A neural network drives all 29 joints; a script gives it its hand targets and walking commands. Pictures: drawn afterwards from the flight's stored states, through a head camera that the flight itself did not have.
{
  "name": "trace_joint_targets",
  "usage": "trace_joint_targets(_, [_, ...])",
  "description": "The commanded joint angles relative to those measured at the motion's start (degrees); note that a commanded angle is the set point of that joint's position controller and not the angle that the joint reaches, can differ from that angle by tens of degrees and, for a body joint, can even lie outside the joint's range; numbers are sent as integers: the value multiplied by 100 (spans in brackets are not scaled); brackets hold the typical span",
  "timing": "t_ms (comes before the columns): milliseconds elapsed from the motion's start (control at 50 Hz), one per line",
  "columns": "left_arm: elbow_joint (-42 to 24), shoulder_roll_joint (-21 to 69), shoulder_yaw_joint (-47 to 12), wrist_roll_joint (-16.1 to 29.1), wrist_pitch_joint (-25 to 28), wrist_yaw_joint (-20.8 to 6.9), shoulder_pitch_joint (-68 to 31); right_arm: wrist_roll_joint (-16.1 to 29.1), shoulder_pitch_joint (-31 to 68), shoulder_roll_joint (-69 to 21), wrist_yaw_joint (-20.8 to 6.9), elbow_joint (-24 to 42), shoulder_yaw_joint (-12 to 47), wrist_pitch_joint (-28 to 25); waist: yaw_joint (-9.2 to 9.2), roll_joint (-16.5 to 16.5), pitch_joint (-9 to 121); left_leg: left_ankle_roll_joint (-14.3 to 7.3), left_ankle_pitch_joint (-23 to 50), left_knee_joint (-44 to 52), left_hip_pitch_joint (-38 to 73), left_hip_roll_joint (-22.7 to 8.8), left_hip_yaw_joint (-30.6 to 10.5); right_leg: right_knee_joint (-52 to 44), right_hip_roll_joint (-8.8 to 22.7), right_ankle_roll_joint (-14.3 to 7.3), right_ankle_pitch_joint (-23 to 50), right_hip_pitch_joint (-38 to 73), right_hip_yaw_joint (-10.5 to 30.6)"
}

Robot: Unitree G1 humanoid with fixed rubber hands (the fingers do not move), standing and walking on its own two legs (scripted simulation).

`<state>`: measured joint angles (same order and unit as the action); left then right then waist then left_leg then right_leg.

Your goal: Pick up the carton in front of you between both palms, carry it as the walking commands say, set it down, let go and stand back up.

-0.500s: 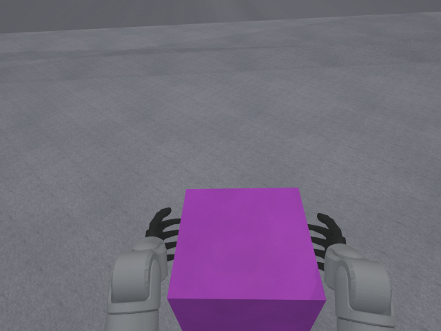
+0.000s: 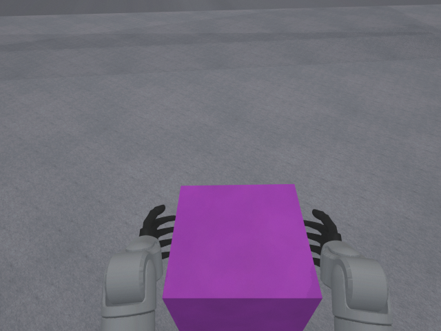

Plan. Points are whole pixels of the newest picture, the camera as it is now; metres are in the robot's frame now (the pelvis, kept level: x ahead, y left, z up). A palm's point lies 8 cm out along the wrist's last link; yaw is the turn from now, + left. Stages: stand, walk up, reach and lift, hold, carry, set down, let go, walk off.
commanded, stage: carry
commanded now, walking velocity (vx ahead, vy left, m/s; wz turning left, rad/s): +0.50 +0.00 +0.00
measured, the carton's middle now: (238, 267) +0.27 +0.00 -0.01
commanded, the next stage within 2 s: none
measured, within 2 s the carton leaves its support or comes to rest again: neither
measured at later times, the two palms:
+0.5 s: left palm (189, 133) +0.56 +0.12 +0.08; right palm (307, 133) +0.59 -0.18 +0.07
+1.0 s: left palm (185, 81) +0.88 +0.16 +0.06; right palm (275, 81) +0.88 -0.14 +0.07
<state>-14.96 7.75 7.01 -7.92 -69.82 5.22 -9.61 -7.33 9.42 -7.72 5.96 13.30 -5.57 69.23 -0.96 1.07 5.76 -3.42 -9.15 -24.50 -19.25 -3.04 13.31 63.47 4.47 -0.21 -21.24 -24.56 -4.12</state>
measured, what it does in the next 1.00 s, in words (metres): walks ahead: right foot, then left foot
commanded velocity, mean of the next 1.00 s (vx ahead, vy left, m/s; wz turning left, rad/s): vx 0.35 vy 0.00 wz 0.00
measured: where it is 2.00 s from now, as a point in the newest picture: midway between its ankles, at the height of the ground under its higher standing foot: (230, 255)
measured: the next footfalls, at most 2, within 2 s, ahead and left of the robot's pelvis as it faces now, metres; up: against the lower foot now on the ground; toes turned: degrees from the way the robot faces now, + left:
right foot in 0.32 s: +0.38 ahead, -0.14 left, +0.00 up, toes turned -9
left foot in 0.80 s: +0.69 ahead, +0.09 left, +0.00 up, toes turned +5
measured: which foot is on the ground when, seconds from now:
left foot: down 0.00-0.34, up 0.36-0.78, down 0.80-1.00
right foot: up 0.00-0.30, down 0.32-0.82, up 0.84-1.00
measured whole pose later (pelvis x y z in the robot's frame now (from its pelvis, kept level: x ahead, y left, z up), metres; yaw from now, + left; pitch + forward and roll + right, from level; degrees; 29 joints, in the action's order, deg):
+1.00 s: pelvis +0.60 +0.01 +0.00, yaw +0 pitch +4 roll -1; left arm -18.1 7.8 6.3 -7.9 -68.4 5.2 -10.5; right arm -6.7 9.8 -7.8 5.9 16.8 -6.0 67.4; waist -0.6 1.7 -0.5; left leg -4.1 -6.6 -20.3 -17.8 -2.7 13.5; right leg 45.3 3.2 1.6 -23.6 -23.6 -4.8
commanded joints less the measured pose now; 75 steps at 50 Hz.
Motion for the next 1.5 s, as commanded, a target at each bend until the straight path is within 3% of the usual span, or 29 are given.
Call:
trace_joint_targets(0, [-438,5747,-4281,2537,190,-1546,-2738,2688,2997,-5737,-1661,817,4077,-175,38,-743,1562,-317,100,1417,1963,-1527,-1741,-575,260,-3,521,-939,138])
trace_joint_targets(100, [-719,5553,-4290,2422,209,-1420,-2507,2723,2777,-5447,-1687,1066,4094,-160,16,-909,1162,-372,307,1636,2034,-1259,-1046,-2358,190,185,1266,-992,-302])
trace_joint_targets(220, [-662,5051,-4186,2436,-39,-1458,-2386,2454,2453,-4973,-1594,884,3947,38,-24,-1009,716,-166,1069,1243,2237,-1165,-619,-3534,-2,32,1854,-455,-679])
trace_joint_targets(280, [-425,4932,-4051,2443,-126,-1519,-2362,2393,2534,-4872,-1569,757,3953,129,104,-654,922,108,1557,-284,1622,-827,-73,-3954,-372,-80,1318,1311,-1151])
trace_joint_targets(300, [-298,4915,-3991,2428,-139,-1532,-2284,2387,2603,-4794,-1563,724,3945,154,234,-189,1266,290,960,-1434,847,-643,-21,-4005,157,-125,985,2431,-434])
trace_joint_targets(320, [-135,4828,-3877,2349,-98,-1547,-2300,2464,2849,-4837,-1553,873,4026,223,300,1306,1765,621,-230,-3223,-732,-19,-120,-4616,1640,-855,335,3696,2157])
trace_joint_targets(340, [-42,4994,-3872,2367,-60,-1553,-2219,2492,2952,-4881,-1572,864,4060,230,281,1914,1653,581,-1895,-4112,-1903,325,-634,-5134,2021,-1246,936,4025,3276])
trace_joint_targets(360, [-214,5166,-3912,2434,-33,-1567,-2407,2535,3045,-5107,-1587,794,4103,177,237,1366,1622,409,-1932,-4656,-2137,-27,-1114,-4981,1987,-1208,1585,3879,2774])
trace_joint_targets(400, [-398,5565,-4036,2548,61,-1605,-2690,2564,3153,-5424,-1603,862,4145,46,201,377,1597,245,-1309,-4465,-2049,-445,-1303,-4866,1704,-906,2095,3247,1790])
trace_joint_targets(420, [-500,5674,-4079,2587,107,-1621,-2801,2561,3171,-5519,-1590,923,4194,-13,178,309,1587,261,-987,-4067,-1840,-557,-1314,-5015,1593,-730,1974,2952,1396])
trace_joint_targets(500, [-778,5617,-4146,2724,160,-1661,-2709,2461,2876,-5690,-1466,1011,4211,-159,171,641,1499,409,-374,-3003,-1705,-429,-920,-5403,1335,-708,1671,2813,584])
trace_joint_targets(560, [-939,5381,-4141,2731,123,-1661,-2586,2382,2725,-5532,-1394,1150,4195,-144,182,625,1224,495,56,-1957,-1857,-350,-671,-5420,1158,-746,2119,3000,184])
trace_joint_targets(660, [-741,4989,-3998,2505,-26,-1603,-2225,2369,2498,-5165,-1416,1059,4116,57,216,726,748,379,675,-724,-1572,-121,-264,-5293,1012,-626,2922,3150,-273])
trace_joint_targets(720, [-595,4928,-3963,2411,-88,-1580,-2245,2419,2587,-5048,-1490,953,4061,146,204,812,498,224,799,-259,-1051,-27,-104,-4885,977,-436,3689,3175,-511])
trace_joint_targets(760, [-553,4927,-3982,2402,-111,-1573,-2344,2422,2501,-5041,-1537,796,4006,165,69,535,901,212,1151,261,581,422,377,-3415,583,-99,4644,2734,-1070])
trace_joint_targets(780, [-507,4894,-4001,2394,-107,-1567,-2402,2415,2515,-5032,-1568,749,3967,166,-23,249,1235,194,1594,216,1786,-59,-133,-2473,414,104,3583,1927,-999])
trace_joint_targets(800, [-602,4991,-4099,2469,-145,-1554,-2600,2375,2518,-4966,-1596,603,3883,135,-99,-990,1983,-580,2937,-41,3512,-1637,-2210,-840,-32,389,1695,352,-786])
trace_joint_targets(820, [-591,5011,-4119,2474,-138,-1569,-2568,2417,2362,-5114,-1608,428,3860,78,-79,-1810,2176,-1160,4102,413,3802,-2140,-3298,374,-569,426,-861,-556,-401])
trace_joint_targets(840, [-514,5210,-4171,2478,-78,-1575,-2584,2467,2403,-5286,-1623,523,3871,21,-39,-1470,2080,-1144,4590,436,3558,-2140,-2836,868,-380,308,-1144,-815,93])
trace_joint_targets(880, [-619,5489,-4275,2497,79,-1578,-2775,2549,2566,-5694,-1651,676,3966,-105,-13,-683,1988,-671,4510,453,2920,-1832,-1896,43,86,116,-694,-677,403])
trace_joint_targets(920, [-707,5795,-4337,2564,193,-1549,-2788,2604,2723,-5857,-1663,859,4024,-211,57,-752,1908,-303,3844,706,2317,-1467,-1233,-1387,95,136,-226,-15,229])
trace_joint_targets(1000, [-800,5781,-4394,2444,335,-1445,-2282,2604,2362,-5755,-1690,1024,4038,-310,32,-978,2051,-394,3991,571,2224,-1339,-665,-2968,-155,194,309,621,-190])
trace_joint_targets(1060, [-1028,5601,-4403,2432,312,-1427,-2270,2577,2297,-5575,-1686,1165,4068,-302,32,-995,1978,-253,3138,329,1933,-1131,-396,-3799,-122,227,1571,1111,-456])
trace_joint_targets(1100, [-1129,5437,-4363,2464,218,-1457,-2353,2518,2367,-5424,-1660,1192,4071,-245,59,-739,1758,87,1840,112,1405,-916,-365,-4441,145,231,2661,1743,-435])
trace_joint_targets(1140, [-960,5191,-4268,2448,86,-1516,-2426,2426,2372,-5200,-1614,1104,4047,-129,8,-73,1750,380,567,-60,820,-683,-512,-3888,952,-2,4106,2292,165])
trace_joint_targets(1180, [-482,5122,-4079,2373,25,-1565,-2200,2427,2535,-5050,-1601,1062,4051,49,41,397,1490,473,471,-56,1075,-665,-657,-3871,898,-128,3874,1819,227])
trace_joint_targets(1240, [-3,5097,-3911,2284,-54,-1594,-2043,2413,2550,-5032,-1621,631,4027,159,60,335,1364,492,1472,-307,1115,-710,-661,-3649,745,-83,4597,1744,53])
trace_joint_targets(1300, [59,5262,-3910,2311,-30,-1600,-2313,2458,2760,-5192,-1648,495,4039,141,74,191,1522,550,1838,-386,1084,-666,-628,-3462,698,-92,5027,1914,-5])
trace_joint_targets(1480, [90,5571,-4170,2281,382,-1623,-2541,2308,2697,-5527,-1696,188,4110,-307,82,-109,1792,514,2329,-525,1298,-632,-645,-3159,588,-122,4812,1852,-63])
